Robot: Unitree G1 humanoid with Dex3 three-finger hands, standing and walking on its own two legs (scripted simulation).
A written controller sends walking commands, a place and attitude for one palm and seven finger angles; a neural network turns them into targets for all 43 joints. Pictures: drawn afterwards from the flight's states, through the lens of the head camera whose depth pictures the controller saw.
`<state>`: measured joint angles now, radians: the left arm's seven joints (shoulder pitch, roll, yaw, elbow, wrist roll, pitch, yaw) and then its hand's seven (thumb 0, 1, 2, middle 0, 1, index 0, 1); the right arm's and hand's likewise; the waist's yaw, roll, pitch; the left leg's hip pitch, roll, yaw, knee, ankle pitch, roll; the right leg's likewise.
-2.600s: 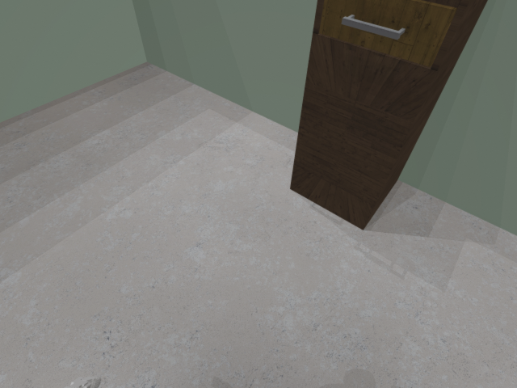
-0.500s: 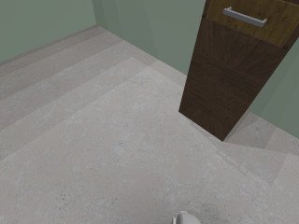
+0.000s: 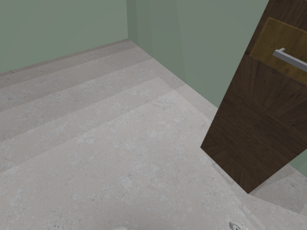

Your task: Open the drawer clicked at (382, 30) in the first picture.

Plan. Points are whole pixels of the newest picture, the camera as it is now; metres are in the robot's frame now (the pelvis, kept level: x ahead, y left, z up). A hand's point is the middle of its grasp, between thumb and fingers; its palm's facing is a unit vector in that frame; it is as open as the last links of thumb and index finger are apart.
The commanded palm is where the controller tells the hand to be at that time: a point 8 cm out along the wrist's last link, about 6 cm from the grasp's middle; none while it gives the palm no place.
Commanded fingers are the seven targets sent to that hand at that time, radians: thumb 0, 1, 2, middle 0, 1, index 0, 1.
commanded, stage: turn to face it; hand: left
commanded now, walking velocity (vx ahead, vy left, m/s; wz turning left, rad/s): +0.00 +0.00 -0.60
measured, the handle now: (301, 62) +0.68 -0.45 +0.14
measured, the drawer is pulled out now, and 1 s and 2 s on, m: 0.00 0.00 0.00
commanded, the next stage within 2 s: take the last steps up to it in 1.24 s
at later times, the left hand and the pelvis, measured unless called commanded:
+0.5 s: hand (102, 224) +0.16 +0.16 -0.15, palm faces -0.20 -0.93 -0.30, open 7.3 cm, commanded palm none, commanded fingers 0.00 0.90 0.90 -0.20 -0.30 -0.20 -0.30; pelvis +0.03 -0.02 +0.00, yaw -17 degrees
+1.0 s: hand (117, 190) +0.26 +0.14 -0.16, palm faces -0.53 -0.83 -0.19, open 7.3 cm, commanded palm none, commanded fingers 0.00 0.90 0.90 -0.20 -0.30 -0.20 -0.30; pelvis +0.06 +0.02 +0.01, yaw -35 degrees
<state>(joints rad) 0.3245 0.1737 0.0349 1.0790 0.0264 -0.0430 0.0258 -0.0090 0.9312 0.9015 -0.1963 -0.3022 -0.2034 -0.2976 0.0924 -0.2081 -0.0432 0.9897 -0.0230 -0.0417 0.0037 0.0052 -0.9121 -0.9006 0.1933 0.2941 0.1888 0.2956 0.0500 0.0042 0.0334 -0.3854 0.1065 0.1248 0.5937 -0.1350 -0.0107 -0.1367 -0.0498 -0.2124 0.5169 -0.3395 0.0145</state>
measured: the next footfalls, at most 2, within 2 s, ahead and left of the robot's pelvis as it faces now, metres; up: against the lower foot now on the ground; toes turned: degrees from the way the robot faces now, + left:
right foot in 0.40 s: +0.08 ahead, -0.14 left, +0.00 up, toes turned -21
left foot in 0.78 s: +0.14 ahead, +0.09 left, +0.00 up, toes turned -23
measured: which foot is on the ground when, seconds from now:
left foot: down 0.00-0.38, up 0.40-0.76, down 0.78-1.00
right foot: down 0.00-0.02, up 0.04-0.38, down 0.40-0.80, up 0.82-1.00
